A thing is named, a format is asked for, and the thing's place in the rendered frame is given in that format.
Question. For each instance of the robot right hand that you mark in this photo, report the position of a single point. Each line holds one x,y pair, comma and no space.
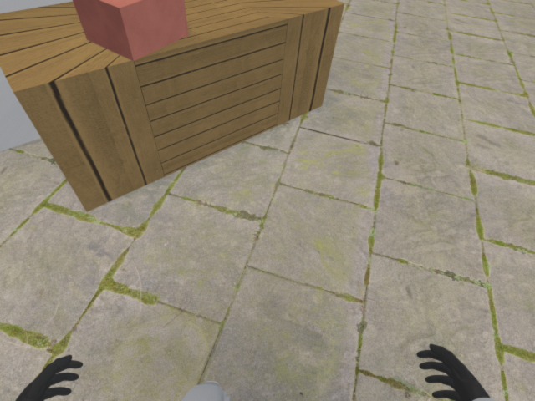
466,386

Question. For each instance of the robot left thigh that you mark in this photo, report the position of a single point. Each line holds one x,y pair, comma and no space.
206,392

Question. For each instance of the robot left hand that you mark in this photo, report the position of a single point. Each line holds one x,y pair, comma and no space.
38,389

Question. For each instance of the carton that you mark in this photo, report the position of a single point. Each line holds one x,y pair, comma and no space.
132,28

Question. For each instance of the pedestal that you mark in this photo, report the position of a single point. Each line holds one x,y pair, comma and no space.
114,125

